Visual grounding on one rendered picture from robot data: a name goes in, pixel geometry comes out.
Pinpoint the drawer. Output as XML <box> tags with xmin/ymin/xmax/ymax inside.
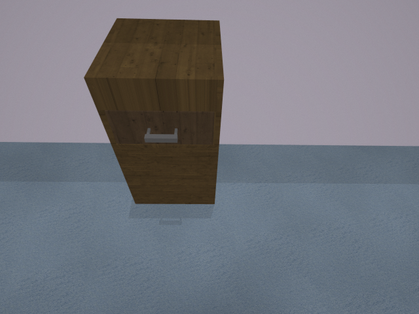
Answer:
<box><xmin>105</xmin><ymin>110</ymin><xmax>215</xmax><ymax>145</ymax></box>

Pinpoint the handle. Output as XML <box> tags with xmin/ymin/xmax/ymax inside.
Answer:
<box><xmin>144</xmin><ymin>128</ymin><xmax>178</xmax><ymax>143</ymax></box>

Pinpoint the cabinet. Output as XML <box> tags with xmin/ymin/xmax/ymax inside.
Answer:
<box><xmin>84</xmin><ymin>18</ymin><xmax>224</xmax><ymax>204</ymax></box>

